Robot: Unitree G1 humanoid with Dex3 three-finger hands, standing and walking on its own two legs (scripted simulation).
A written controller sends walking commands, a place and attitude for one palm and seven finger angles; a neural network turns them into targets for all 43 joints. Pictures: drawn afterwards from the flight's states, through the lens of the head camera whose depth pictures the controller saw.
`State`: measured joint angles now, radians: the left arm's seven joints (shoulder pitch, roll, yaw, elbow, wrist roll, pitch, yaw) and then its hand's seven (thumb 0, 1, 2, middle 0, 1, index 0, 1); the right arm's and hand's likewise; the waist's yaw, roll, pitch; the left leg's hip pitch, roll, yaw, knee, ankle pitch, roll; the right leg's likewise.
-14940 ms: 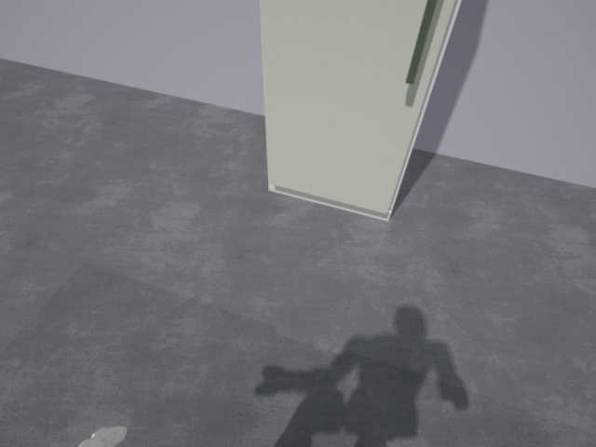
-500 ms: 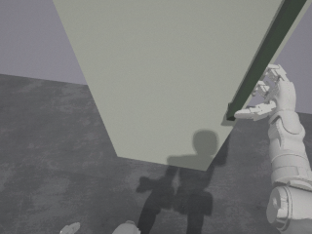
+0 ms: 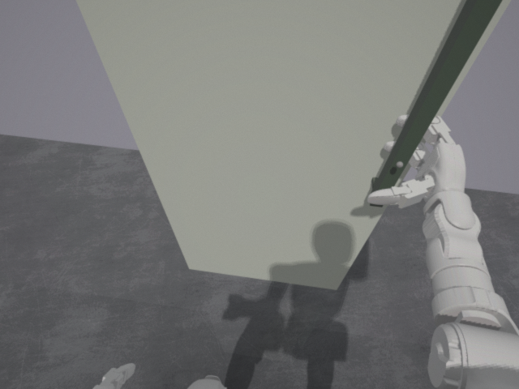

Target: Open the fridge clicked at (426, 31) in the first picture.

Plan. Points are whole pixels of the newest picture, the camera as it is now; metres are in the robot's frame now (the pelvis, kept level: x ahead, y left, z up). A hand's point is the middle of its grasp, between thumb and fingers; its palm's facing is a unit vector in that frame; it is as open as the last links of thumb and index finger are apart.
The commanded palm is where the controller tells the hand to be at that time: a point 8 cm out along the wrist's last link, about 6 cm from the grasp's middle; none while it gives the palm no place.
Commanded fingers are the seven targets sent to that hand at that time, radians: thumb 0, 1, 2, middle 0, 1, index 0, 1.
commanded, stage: slide the fingers in behind the handle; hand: right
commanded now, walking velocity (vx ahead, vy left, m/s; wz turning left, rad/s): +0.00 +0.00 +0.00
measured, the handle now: (424, 97) +0.50 -0.17 +0.20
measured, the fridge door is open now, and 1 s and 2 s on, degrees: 0 0 0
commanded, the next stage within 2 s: grip the handle and tug to test in 0.74 s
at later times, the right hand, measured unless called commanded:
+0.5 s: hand (391, 164) +0.44 -0.15 +0.12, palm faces +0.03 +1.00 +0.00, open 14.1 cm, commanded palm +0.41 -0.19 +0.12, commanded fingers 0.00 0.50 -0.30 0.30 1.20 0.30 1.20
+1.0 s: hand (393, 162) +0.45 -0.15 +0.11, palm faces +0.02 +1.00 +0.02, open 13.5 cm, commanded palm +0.42 -0.20 +0.12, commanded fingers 0.00 0.08 -0.48 0.34 1.26 0.34 1.26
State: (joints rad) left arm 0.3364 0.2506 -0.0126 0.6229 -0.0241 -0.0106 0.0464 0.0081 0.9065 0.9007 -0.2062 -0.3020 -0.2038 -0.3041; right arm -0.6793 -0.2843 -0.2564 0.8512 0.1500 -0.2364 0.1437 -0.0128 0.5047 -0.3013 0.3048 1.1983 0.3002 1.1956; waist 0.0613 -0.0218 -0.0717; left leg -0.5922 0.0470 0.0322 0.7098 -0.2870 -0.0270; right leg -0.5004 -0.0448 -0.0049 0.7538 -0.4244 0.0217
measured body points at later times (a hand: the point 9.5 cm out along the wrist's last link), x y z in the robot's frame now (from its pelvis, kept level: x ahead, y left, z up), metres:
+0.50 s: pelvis -0.01 +0.00 +0.00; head +0.04 +0.01 +0.45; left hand +0.06 +0.26 -0.12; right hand +0.43 -0.20 +0.12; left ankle +0.03 +0.14 -0.71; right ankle -0.03 -0.13 -0.71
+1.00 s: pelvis +0.00 +0.00 +0.00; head +0.05 +0.00 +0.45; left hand +0.06 +0.26 -0.12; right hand +0.44 -0.21 +0.11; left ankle +0.03 +0.14 -0.71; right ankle -0.03 -0.13 -0.71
